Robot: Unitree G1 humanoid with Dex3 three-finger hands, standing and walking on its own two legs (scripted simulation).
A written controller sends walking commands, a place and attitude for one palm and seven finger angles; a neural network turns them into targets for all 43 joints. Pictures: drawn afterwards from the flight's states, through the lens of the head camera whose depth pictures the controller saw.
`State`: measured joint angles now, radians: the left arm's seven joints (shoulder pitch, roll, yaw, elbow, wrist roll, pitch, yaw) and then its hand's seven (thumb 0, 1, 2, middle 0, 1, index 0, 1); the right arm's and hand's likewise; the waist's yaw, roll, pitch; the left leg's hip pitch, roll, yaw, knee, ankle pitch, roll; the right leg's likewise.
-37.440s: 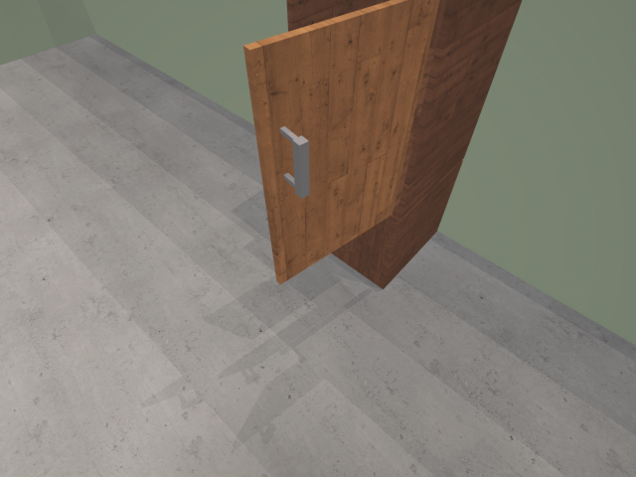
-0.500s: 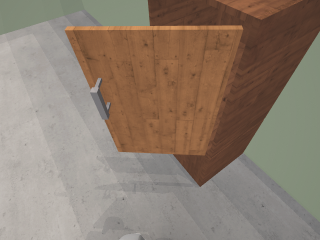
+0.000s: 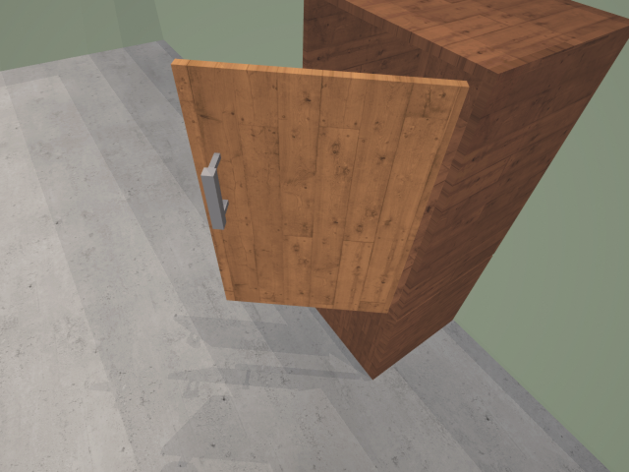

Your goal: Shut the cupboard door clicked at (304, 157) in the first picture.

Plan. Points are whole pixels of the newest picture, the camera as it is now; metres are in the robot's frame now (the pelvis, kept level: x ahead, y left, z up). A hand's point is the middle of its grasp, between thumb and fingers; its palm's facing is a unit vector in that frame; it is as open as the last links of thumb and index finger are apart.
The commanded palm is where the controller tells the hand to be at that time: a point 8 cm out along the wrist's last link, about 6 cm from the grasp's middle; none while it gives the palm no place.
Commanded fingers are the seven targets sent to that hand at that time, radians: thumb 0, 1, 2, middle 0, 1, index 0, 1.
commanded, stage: come to a stop and stand still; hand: left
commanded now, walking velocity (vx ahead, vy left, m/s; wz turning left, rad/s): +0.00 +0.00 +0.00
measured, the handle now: (217, 192) +0.53 +0.20 +0.04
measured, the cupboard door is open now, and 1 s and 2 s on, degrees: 51 51 51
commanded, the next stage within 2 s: look again from close up in 0.52 s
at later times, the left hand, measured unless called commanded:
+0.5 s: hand out of the picture -0.02 +0.17 -0.19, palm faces +0.03 -0.99 -0.11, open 7.4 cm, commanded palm none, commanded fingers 0.00 0.90 0.90 -0.20 -0.30 -0.20 -0.30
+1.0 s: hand out of the picture +0.03 +0.22 -0.17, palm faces +0.02 -0.97 -0.26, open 7.4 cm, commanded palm none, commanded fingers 0.00 0.90 0.90 -0.20 -0.30 -0.20 -0.30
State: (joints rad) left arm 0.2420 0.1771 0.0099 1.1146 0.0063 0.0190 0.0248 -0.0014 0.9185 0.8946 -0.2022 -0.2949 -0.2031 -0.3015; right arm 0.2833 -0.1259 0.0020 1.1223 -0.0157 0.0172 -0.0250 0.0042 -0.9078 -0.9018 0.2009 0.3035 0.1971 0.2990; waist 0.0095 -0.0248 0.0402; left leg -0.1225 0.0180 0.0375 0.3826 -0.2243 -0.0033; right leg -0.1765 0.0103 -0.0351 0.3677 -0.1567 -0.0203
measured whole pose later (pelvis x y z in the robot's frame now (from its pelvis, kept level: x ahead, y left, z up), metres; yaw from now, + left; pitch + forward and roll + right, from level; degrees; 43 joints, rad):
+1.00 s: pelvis +0.02 +0.03 -0.01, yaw +0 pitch -1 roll +1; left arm 0.28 0.16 -0.01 1.09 0.01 -0.01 0.04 0.00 0.90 0.89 -0.20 -0.29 -0.20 -0.30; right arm 0.30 -0.19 0.01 1.06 -0.02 -0.03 -0.03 0.01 -0.92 -0.90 0.20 0.30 0.20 0.30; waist 0.00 0.04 0.01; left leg -0.14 -0.04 0.06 0.46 -0.30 0.05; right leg -0.23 -0.05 -0.01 0.51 -0.26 0.03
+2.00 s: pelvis +0.02 +0.02 -0.01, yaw +0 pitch -1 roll +0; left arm 0.22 0.18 0.01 1.02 0.01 -0.01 0.06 0.00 0.91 0.89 -0.20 -0.29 -0.20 -0.30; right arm 0.22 -0.18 -0.03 1.00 -0.01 -0.01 -0.03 0.01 -0.92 -0.90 0.20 0.30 0.20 0.30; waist -0.01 0.01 0.06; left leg -0.18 0.00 0.07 0.56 -0.36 0.03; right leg -0.25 -0.02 -0.02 0.58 -0.30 0.00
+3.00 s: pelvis +0.02 +0.01 -0.01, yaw +0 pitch +0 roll +1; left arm 0.22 0.17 -0.01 1.09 0.01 -0.02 0.03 0.00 0.91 0.89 -0.20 -0.29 -0.20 -0.30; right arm 0.24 -0.18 0.01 1.10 -0.01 -0.04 -0.03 0.01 -0.92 -0.90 0.20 0.30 0.20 0.30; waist 0.00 0.01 0.05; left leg -0.15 -0.01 0.06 0.43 -0.28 0.02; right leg -0.24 -0.01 0.01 0.49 -0.25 -0.01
